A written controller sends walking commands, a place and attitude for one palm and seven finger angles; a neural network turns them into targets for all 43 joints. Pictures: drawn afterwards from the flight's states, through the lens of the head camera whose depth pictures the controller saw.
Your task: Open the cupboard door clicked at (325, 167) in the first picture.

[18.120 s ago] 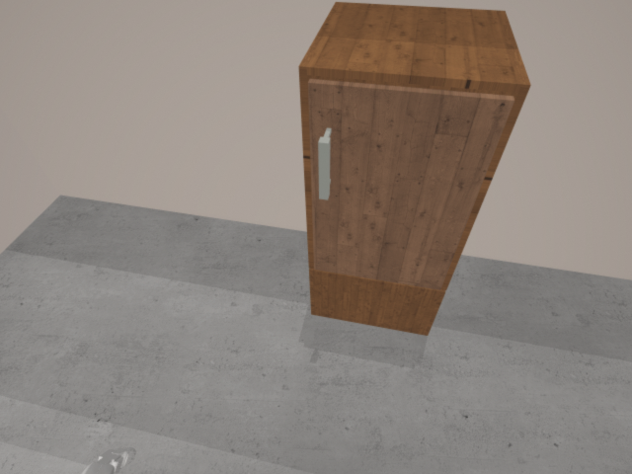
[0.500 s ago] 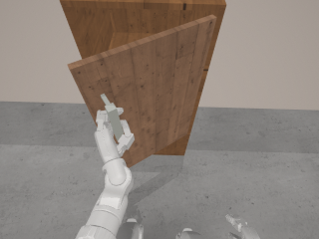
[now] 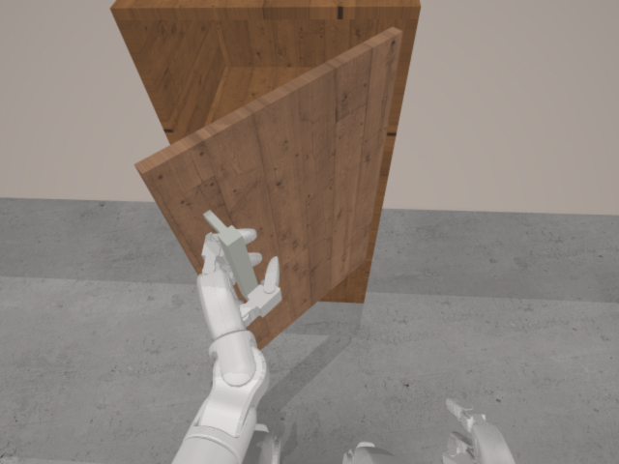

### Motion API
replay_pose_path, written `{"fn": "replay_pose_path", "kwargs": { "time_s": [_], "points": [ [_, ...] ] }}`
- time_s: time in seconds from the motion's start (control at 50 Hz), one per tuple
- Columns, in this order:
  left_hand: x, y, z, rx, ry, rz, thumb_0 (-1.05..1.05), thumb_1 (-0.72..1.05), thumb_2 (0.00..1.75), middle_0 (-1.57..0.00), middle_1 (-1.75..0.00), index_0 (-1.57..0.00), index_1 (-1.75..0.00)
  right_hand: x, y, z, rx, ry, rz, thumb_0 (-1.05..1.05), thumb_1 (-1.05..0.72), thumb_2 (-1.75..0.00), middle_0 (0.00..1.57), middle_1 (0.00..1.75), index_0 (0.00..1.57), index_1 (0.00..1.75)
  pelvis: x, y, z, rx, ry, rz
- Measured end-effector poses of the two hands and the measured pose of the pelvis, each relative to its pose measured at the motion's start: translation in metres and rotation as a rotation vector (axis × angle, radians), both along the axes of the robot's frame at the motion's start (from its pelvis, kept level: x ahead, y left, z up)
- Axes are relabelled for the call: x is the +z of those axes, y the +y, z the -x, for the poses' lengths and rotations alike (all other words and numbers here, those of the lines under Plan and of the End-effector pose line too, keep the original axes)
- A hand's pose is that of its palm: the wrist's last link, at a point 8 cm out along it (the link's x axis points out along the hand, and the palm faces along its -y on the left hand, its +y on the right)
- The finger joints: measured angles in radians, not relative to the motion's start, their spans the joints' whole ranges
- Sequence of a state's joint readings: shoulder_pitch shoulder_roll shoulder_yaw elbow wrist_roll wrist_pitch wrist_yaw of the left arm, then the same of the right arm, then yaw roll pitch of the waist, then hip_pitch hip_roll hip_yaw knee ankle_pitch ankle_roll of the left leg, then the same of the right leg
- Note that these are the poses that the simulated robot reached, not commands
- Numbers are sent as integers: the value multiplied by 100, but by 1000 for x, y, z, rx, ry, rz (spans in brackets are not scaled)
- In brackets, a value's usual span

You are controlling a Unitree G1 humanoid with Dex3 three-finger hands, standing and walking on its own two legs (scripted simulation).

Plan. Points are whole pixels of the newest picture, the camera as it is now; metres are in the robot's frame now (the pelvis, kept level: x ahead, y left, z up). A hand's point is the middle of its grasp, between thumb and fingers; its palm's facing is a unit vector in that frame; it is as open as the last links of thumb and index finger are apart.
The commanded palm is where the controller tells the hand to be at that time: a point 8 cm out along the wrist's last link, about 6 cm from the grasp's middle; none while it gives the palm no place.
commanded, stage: open thumb and fingers to let go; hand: left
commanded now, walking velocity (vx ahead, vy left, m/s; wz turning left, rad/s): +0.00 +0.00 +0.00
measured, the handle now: (233, 258) +0.37 +0.11 +0.05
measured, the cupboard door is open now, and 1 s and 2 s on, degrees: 46 49 48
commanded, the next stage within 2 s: slide the hand sideways off the handle in 0.56 s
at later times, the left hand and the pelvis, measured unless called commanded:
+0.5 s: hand (265, 285) +0.34 +0.07 +0.04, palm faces +0.30 -0.95 -0.01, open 14.6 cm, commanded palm +0.29 +0.12 +0.04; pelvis +0.00 +0.02 +0.00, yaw -1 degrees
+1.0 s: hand (258, 318) +0.29 +0.07 +0.04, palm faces -0.14 -0.99 +0.07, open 16.2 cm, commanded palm +0.27 +0.13 +0.04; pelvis -0.01 +0.05 +0.00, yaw -2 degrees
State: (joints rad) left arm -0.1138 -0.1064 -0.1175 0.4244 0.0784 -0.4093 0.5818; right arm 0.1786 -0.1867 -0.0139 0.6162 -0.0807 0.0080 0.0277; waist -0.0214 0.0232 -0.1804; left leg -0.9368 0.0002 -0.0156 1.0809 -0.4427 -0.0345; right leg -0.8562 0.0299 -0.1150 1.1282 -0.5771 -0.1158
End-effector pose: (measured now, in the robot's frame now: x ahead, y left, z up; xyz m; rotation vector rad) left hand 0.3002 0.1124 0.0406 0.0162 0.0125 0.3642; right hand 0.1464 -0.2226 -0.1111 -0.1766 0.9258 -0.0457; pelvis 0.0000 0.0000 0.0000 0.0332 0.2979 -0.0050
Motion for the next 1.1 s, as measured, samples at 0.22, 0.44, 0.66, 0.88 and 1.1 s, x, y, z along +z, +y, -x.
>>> {"fn": "replay_pose_path", "kwargs": {
  "time_s": [0.22,0.44,0.66,0.88,1.1],
  "points": [
    [-2,-1,-1,-21,12,5,0,-17,44,-32,-124,-32,-123,-3,-3,11,-20,42,4,1,-90,-89,20,30,20,30,1,2,-4,-4,6,-3],
    [-2,0,-1,-49,10,15,-1,-46,32,-26,-94,-29,-94,1,7,11,-27,26,11,1,-90,-89,20,30,20,30,1,13,-3,-11,5,11],
    [-2,3,2,-82,11,13,-1,-50,30,-38,-65,-38,-66,6,27,6,-6,-14,4,1,-90,-89,20,30,20,30,0,25,1,-16,-3,26],
    [-1,18,17,-574,-19,-18,-1,-50,30,-23,-40,-18,-39,9,29,18,-55,-28,-2,1,-90,-89,20,30,20,30,-3,39,7,-18,-33,44],
    [-3,19,32,-492,-64,27,-1,-50,30,-16,-31,-16,-32,15,35,18,-37,-43,12,2,-90,-89,20,30,20,30,-8,48,10,-35,-20,40]
  ]
}}
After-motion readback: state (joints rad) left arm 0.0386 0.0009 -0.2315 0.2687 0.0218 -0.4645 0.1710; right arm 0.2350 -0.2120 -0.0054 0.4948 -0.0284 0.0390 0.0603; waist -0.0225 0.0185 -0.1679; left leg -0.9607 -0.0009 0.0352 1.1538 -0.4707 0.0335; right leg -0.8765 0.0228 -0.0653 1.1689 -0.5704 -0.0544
